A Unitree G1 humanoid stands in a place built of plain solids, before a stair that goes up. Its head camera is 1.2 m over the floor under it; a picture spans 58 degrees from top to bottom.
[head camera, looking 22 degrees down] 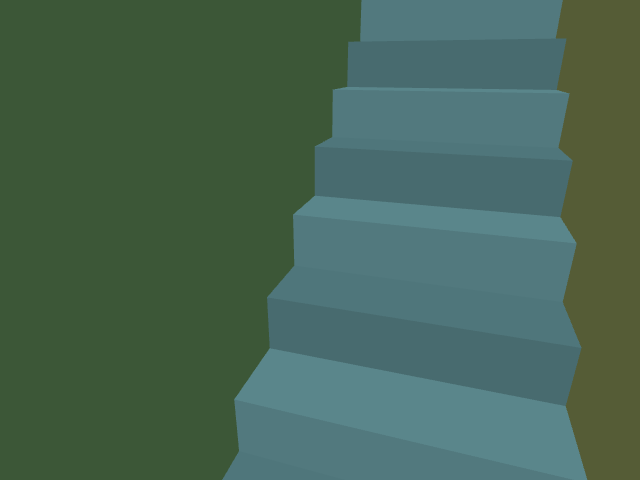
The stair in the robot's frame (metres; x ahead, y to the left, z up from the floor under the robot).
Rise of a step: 0.18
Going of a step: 0.24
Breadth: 0.84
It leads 17 degrees to the right of straight ahead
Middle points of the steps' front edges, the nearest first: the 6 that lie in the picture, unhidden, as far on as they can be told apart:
0.79 -0.17 0.37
1.01 -0.24 0.56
1.24 -0.31 0.74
1.46 -0.38 0.93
1.69 -0.45 1.11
1.91 -0.52 1.30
